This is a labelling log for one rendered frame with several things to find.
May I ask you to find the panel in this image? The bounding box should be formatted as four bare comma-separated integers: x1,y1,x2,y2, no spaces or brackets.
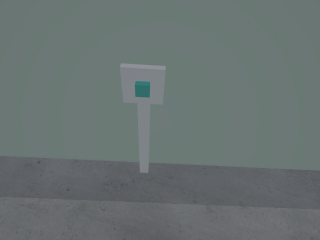
120,63,166,173

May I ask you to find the button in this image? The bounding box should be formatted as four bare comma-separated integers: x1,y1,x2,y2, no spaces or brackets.
135,81,150,98

